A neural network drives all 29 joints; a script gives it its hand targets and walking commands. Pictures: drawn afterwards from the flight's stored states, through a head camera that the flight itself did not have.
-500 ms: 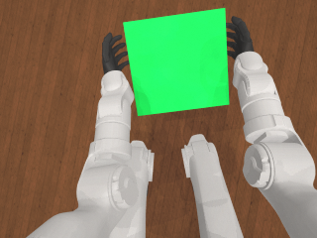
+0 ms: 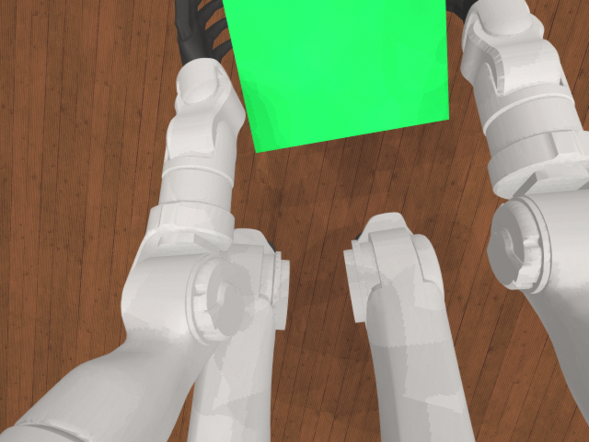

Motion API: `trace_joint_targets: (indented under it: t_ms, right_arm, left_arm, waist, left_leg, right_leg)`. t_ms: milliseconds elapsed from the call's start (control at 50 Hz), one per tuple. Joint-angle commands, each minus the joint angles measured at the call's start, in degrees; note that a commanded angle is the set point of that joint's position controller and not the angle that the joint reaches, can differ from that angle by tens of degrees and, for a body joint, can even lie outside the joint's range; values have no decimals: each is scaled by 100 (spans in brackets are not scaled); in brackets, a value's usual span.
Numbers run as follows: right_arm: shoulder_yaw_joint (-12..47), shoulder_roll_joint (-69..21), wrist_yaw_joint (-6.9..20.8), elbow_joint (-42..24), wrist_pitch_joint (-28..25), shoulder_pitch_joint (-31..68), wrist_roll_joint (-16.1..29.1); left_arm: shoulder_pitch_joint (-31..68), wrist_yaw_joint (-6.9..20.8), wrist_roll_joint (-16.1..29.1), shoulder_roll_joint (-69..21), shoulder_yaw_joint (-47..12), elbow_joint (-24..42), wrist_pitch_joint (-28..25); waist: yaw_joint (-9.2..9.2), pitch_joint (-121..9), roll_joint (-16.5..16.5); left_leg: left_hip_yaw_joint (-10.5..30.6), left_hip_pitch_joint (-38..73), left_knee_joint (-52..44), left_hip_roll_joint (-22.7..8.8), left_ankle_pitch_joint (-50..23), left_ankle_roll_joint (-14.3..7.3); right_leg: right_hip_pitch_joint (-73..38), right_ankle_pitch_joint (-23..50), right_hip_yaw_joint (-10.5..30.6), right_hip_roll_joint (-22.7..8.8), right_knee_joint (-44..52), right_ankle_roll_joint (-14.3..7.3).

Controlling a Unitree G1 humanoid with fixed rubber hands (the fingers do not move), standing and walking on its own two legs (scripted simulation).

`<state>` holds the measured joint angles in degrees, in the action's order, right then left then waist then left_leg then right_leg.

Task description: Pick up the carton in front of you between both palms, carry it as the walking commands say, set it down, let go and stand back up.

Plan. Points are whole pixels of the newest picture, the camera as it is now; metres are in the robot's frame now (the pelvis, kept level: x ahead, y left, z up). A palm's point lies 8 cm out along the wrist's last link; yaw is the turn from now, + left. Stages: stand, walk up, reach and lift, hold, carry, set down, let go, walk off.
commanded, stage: set down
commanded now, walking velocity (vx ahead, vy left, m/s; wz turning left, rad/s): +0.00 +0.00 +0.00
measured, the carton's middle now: (331, 47) +0.53 -0.08 -0.25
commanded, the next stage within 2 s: none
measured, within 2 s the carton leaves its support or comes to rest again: rests again in 0.68 s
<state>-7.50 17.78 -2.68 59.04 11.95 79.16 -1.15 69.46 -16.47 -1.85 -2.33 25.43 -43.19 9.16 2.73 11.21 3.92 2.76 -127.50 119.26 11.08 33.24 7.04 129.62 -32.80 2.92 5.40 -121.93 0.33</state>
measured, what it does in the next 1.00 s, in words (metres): stands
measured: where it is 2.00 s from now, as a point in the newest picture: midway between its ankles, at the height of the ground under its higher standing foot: (316, 305)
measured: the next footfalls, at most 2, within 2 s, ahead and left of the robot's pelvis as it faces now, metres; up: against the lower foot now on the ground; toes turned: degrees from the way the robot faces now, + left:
none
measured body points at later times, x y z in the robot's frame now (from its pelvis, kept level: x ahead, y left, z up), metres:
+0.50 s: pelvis +0.00 +0.00 -0.01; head +0.34 -0.06 +0.27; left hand +0.54 +0.08 -0.16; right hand +0.54 -0.23 -0.17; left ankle +0.12 +0.13 -0.36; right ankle +0.10 -0.11 -0.36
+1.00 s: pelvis +0.02 +0.00 -0.02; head +0.37 -0.06 +0.25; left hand +0.55 +0.08 -0.19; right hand +0.54 -0.23 -0.19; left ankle +0.11 +0.13 -0.36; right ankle +0.10 -0.11 -0.36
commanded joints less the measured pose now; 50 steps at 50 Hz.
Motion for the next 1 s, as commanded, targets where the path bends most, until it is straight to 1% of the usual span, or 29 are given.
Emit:
trace_joint_targets:
  t_ms: [0, 60, 140, 260, 360, 480, 700, 840, 900, 920, 980]
  right_arm:
    - [1463, -4973, 1415, -696, -317, 2442, 403]
    - [1268, -5008, 1507, -444, -295, 2305, 269]
    - [985, -4846, 1587, -144, -254, 2278, 39]
    - [612, -4512, 1675, 213, -194, 2240, -237]
    - [395, -4271, 1719, 454, -168, 2127, -420]
    - [223, -4029, 1733, 668, -162, 1920, -572]
    - [77, -3618, 1691, 968, -182, 1434, -693]
    - [78, -3421, 1644, 1020, -245, 1190, -680]
    - [158, -3367, 1617, 915, -338, 1210, -597]
    - [183, -3377, 1601, 981, -368, 1269, -561]
    - [122, -2839, 1481, 984, -472, 1162, -541]
  left_arm:
    - [3651, 1583, 399, -4727, -2857, 181, -40]
    - [3527, 1649, 287, -4714, -2684, -29, -24]
    - [3426, 1705, 74, -4522, -2328, -306, 17]
    - [3333, 1751, -171, -4203, -1895, -636, 82]
    - [3122, 1809, -365, -3937, -1522, -935, 108]
    - [2805, 1874, -541, -3683, -1210, -1206, 103]
    - [2137, 1967, -688, -3302, -963, -1520, 68]
    - [1820, 1997, -663, -3111, -944, -1610, -5]
    - [1811, 1978, -572, -3090, -1052, -1514, -91]
    - [1939, 1938, -554, -2992, -1078, -1470, -140]
    - [1692, 1815, -572, -2601, -1057, -1503, -205]
  waist:
    - [431, -6875, -189]
    - [447, -6441, -149]
    - [453, -5879, -182]
    - [451, -5322, -132]
    - [391, -4942, -151]
    - [327, -4640, -174]
    - [258, -4245, -139]
    - [241, -4078, -123]
    - [223, -4118, -106]
    - [198, -4155, -156]
    - [181, -4100, -213]
  left_leg:
    - [-925, 2737, -442, 135, -1765, -289]
    - [-873, 2502, -417, 142, -1701, -310]
    - [-819, 2229, -431, 145, -1372, -336]
    - [-765, 1985, -485, 132, -1015, -356]
    - [-728, 1832, -492, 118, -968, -382]
    - [-723, 1632, -473, 87, -1011, -394]
    - [-699, 1315, -387, 27, -1130, -393]
    - [-670, 1164, -310, 4, -1243, -400]
    - [-664, 1224, -235, -2, -1410, -379]
    - [-642, 1302, -189, -33, -1547, -367]
    - [-665, 1486, -153, -71, -1419, -299]
  right_leg:
    - [-4045, 2489, -331, 70, 1185, -37]
    - [-3710, 2428, -319, 56, 1114, -74]
    - [-3300, 2041, -315, 22, 1095, -127]
    - [-2892, 1567, -290, -17, 1093, -226]
    - [-2654, 1464, -234, -33, 1091, -267]
    - [-2530, 1553, -156, -42, 1095, -288]
    - [-2401, 1811, -7, -86, 1036, -314]
    - [-2311, 1991, 65, -129, 957, -323]
    - [-2312, 2146, 73, -147, 871, -286]
    - [-2311, 2278, 90, -171, 817, -253]
    - [-2402, 2082, 51, -221, 806, -168]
